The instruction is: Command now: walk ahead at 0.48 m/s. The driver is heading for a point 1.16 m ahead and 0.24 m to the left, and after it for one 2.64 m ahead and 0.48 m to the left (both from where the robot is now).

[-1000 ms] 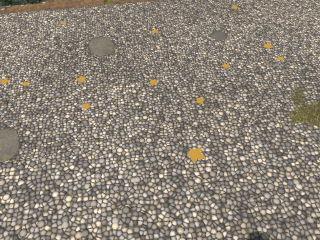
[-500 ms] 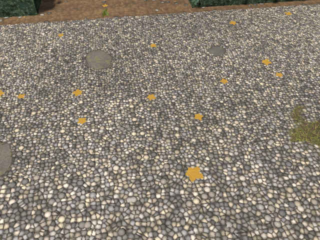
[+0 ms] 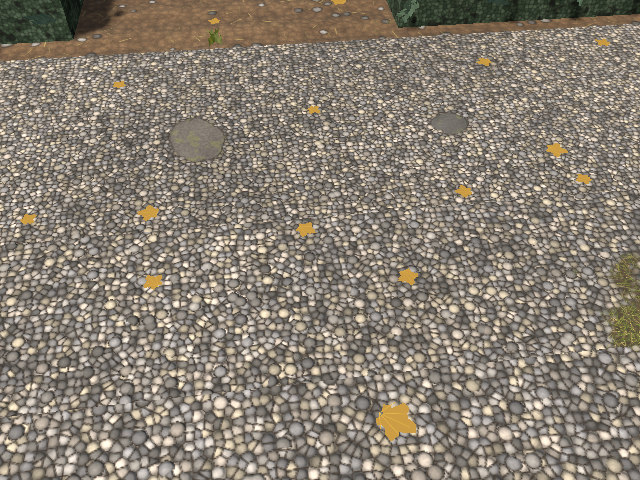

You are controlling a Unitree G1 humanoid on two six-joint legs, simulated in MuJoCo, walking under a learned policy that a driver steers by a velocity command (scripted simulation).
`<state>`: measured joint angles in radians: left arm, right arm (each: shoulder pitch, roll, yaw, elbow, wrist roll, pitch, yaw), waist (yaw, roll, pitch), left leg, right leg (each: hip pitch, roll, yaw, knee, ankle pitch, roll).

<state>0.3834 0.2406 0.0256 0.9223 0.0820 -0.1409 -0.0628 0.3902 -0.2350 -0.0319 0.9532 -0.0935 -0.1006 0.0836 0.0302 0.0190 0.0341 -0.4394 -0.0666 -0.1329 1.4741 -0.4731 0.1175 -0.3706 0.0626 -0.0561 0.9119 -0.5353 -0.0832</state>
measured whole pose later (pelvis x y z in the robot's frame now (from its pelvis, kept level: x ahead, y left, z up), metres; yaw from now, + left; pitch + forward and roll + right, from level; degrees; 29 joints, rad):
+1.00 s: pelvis +0.36 +0.06 -0.12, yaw +9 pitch +0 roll -2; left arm 0.12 0.25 0.06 0.83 0.07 -0.06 0.00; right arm 0.54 -0.19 -0.04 0.94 -0.06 -0.09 0.04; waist -0.07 0.02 0.02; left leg -0.08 -0.05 -0.03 0.38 -0.30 0.09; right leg -0.59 -0.03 0.04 0.92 -0.21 -0.02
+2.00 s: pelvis +0.77 +0.19 -0.17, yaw +21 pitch +1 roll +3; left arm 0.14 0.20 0.02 0.80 0.10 -0.08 -0.08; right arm 0.54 -0.13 0.03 0.95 -0.11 -0.13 -0.02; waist -0.10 -0.05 0.00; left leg -0.22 -0.03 0.12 0.79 -0.58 0.04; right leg -0.67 -0.09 0.03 0.73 0.43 -0.07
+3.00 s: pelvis +1.17 +0.26 -0.31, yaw -2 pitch +0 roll +0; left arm 0.28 0.23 0.03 0.85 0.00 -0.07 -0.08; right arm 0.09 -0.25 -0.02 0.83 0.01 -0.10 0.05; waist -0.01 0.01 0.06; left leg -0.34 0.01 0.07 0.46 -0.13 0.02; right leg -0.20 -0.03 -0.01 0.52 -0.32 0.01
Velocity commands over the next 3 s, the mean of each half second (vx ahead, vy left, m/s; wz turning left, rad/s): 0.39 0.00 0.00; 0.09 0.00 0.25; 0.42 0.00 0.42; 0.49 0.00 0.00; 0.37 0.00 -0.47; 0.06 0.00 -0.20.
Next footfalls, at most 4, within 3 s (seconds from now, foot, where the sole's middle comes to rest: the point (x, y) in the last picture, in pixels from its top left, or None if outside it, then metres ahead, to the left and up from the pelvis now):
0.30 left None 0.33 0.13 -0.91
0.56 right None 0.47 -0.08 -0.91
1.28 right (353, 457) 0.62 -0.04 -0.91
1.68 left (226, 427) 0.68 0.27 -0.91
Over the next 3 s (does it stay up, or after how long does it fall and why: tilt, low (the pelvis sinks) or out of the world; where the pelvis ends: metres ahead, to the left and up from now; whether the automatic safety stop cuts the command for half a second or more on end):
stays up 1.17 0.26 -0.31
